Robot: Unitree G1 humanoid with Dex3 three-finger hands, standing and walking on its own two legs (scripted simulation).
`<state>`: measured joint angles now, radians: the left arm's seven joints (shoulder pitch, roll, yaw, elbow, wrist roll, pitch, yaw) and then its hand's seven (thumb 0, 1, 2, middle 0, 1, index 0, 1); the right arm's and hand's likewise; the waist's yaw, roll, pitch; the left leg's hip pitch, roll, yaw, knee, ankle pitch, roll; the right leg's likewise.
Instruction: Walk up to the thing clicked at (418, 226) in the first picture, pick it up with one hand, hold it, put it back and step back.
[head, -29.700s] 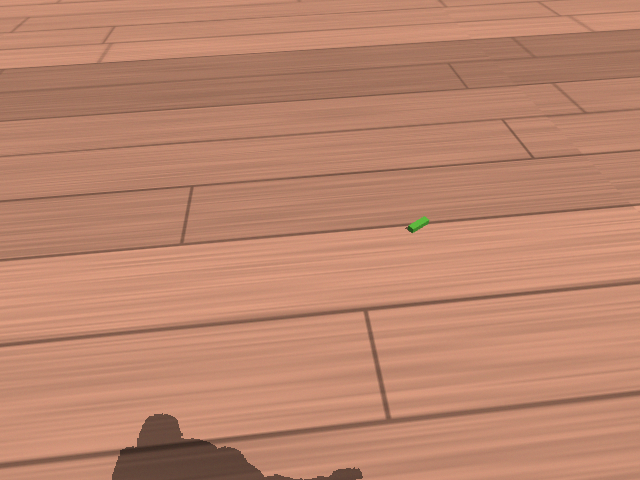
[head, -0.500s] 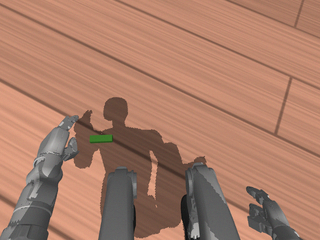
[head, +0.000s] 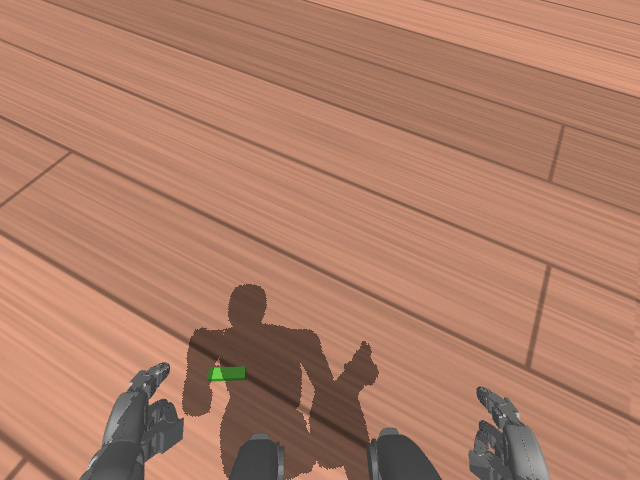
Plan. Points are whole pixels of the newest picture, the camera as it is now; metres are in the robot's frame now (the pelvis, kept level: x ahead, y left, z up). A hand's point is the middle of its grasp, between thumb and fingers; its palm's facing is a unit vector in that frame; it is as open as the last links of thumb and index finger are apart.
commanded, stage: home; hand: left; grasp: from above
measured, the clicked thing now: (227, 374) +0.44 +0.24 -0.65
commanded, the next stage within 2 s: none
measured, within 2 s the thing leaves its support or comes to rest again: neither
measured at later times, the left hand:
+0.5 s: hand (158, 456) +0.18 +0.18 +0.01, palm faces +0.08 -0.98 -0.19, open 7.4 cm
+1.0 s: hand (156, 458) +0.18 +0.18 +0.01, palm faces +0.06 -0.98 -0.19, open 7.4 cm
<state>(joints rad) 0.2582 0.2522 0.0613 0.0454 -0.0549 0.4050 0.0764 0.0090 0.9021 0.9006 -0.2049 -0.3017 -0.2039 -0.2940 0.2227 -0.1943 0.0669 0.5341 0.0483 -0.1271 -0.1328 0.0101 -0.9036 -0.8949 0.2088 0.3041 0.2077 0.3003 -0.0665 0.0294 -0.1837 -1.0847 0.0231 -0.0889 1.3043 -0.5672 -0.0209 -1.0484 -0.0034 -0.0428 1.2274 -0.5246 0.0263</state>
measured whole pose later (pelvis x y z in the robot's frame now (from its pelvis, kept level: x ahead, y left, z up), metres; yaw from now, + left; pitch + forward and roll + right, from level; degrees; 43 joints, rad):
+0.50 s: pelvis +0.03 +0.00 +0.06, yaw +2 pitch +10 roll -3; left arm 0.50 0.22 0.03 -0.13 -0.05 0.46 0.01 0.01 0.91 0.90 -0.20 -0.30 -0.20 -0.29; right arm 0.27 -0.22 0.04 0.50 0.01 -0.23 -0.18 0.01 -0.90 -0.90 0.21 0.30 0.21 0.30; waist -0.03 0.04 -0.17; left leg -0.70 0.02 -0.08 1.02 -0.50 -0.02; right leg -0.66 -0.01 -0.05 0.95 -0.46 0.02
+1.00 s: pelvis +0.02 +0.00 +0.06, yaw +1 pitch +10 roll -3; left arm 0.50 0.22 0.03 -0.13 -0.05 0.45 0.02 0.01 0.91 0.90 -0.20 -0.30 -0.20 -0.29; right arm 0.30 -0.22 0.04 0.54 0.01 -0.24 -0.18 0.01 -0.90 -0.89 0.21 0.30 0.21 0.30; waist -0.04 0.04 -0.16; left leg -0.70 0.03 -0.08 1.02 -0.50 -0.02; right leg -0.66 -0.01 -0.04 0.95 -0.45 0.03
